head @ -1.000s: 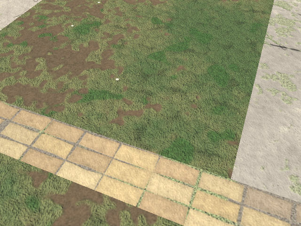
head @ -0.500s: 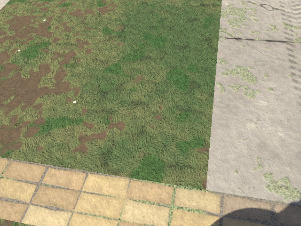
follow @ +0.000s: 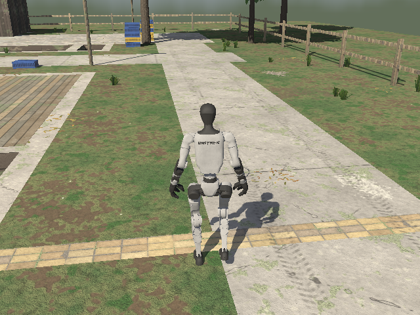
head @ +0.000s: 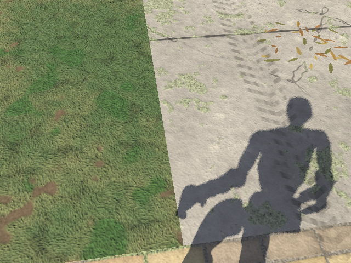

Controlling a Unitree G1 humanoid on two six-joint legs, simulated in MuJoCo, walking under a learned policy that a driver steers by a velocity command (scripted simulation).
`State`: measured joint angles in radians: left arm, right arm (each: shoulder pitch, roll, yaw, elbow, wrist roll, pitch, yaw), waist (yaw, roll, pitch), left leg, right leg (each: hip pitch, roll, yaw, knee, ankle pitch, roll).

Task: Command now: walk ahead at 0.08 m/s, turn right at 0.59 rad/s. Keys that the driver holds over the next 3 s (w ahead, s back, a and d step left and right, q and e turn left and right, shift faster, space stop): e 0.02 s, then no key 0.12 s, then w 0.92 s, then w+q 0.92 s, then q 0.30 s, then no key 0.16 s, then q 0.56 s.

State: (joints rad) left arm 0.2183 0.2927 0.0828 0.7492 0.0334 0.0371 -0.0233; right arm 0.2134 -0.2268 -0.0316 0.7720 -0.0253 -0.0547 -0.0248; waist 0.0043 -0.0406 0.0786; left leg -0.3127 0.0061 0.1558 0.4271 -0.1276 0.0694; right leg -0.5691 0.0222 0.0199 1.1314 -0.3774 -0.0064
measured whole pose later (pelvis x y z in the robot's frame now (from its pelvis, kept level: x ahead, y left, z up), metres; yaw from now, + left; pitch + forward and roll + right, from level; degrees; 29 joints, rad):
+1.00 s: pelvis +0.34 +0.02 +0.01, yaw -6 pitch +1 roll +0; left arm 0.16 0.24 0.04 0.86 0.04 -0.03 -0.04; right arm 0.45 -0.18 -0.03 0.94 -0.01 -0.09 0.01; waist -0.03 -0.05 0.02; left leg 0.01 -0.08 0.07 0.21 -0.23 0.09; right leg -0.66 -0.09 -0.04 0.90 -0.07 -0.03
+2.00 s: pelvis +0.87 +0.07 +0.01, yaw +23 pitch +0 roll +0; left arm 0.13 0.25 0.05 0.81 0.05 -0.04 -0.01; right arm 0.33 -0.26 -0.08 0.91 0.00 -0.04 0.01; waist -0.03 -0.03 0.06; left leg -0.15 -0.15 -0.02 0.33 -0.19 0.14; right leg -0.62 -0.13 0.03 1.03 -0.23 0.04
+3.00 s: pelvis +1.02 +0.11 +0.01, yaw +54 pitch +1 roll -1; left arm 0.18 0.29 0.06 0.76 0.01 0.06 0.02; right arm 0.26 -0.29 -0.06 0.75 -0.01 0.03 0.00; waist -0.02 -0.02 0.04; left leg -0.25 -0.10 -0.15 0.43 -0.19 0.07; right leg -0.44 0.01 0.03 0.89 -0.40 0.04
